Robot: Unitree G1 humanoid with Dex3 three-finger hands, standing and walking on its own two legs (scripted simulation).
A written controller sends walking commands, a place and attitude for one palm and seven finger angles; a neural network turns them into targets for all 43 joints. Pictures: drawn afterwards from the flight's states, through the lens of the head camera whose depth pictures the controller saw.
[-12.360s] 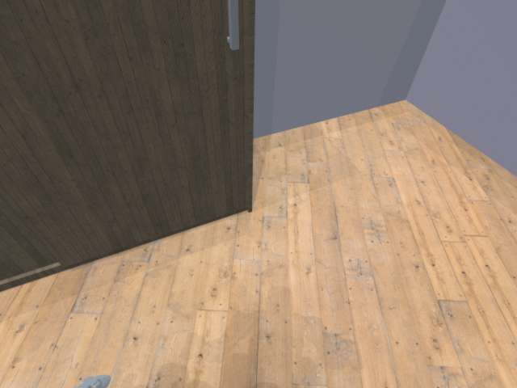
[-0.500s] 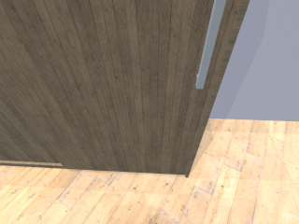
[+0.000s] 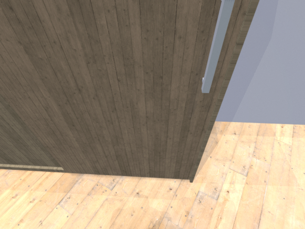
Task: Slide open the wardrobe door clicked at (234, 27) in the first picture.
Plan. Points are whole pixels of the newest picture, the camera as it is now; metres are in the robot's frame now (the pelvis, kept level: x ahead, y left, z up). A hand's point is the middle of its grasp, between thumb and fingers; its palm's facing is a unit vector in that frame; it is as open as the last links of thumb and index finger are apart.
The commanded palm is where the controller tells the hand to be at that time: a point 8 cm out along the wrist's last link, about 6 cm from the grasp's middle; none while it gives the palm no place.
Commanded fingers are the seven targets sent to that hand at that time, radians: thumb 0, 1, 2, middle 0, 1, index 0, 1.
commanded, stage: look again from close up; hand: right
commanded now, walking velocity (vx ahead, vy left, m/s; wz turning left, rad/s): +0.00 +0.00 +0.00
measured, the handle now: (213, 49) +0.53 -0.14 +0.22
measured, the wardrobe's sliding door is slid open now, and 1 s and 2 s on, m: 0.00 0.00 0.00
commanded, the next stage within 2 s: raise the hand with hooked fingers in 0.28 s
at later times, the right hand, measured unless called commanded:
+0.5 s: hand out of the picture +0.10 -0.20 -0.11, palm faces +0.25 +0.94 -0.24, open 7.3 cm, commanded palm +0.11 -0.23 -0.05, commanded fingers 0.00 -0.74 -0.83 0.21 0.41 0.21 0.41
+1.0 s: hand (256, 214) +0.16 -0.20 +0.06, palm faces +0.19 +0.98 -0.10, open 9.8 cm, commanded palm +0.14 -0.25 +0.05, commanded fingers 0.00 -0.15 -0.58 0.25 0.78 0.25 0.78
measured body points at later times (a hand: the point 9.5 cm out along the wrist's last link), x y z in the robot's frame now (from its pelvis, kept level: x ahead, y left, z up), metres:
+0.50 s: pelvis +0.01 +0.00 -0.01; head +0.01 +0.00 +0.44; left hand +0.06 +0.24 -0.14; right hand +0.09 -0.25 -0.09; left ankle -0.01 +0.12 -0.74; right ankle +0.04 -0.10 -0.74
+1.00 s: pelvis +0.00 +0.04 -0.05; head +0.02 +0.03 +0.40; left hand +0.24 +0.24 -0.10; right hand +0.14 -0.25 +0.06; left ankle -0.01 +0.12 -0.74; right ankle +0.04 -0.10 -0.74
